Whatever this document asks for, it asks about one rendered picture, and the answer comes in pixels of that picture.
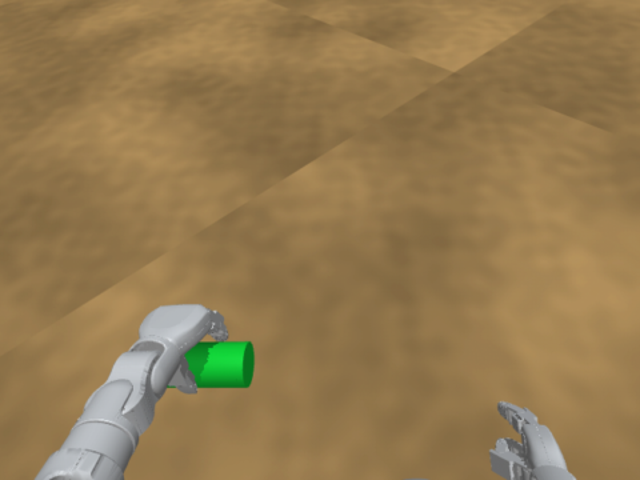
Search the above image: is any left robot hand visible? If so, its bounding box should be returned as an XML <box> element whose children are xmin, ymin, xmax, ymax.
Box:
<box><xmin>139</xmin><ymin>304</ymin><xmax>228</xmax><ymax>394</ymax></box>

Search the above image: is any bottle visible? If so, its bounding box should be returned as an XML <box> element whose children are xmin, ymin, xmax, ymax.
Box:
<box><xmin>167</xmin><ymin>342</ymin><xmax>254</xmax><ymax>388</ymax></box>

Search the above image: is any left robot arm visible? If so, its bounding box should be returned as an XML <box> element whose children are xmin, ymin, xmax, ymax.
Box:
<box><xmin>34</xmin><ymin>336</ymin><xmax>181</xmax><ymax>480</ymax></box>

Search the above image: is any right robot hand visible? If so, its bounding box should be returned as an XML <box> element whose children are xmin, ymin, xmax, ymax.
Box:
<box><xmin>489</xmin><ymin>402</ymin><xmax>568</xmax><ymax>480</ymax></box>

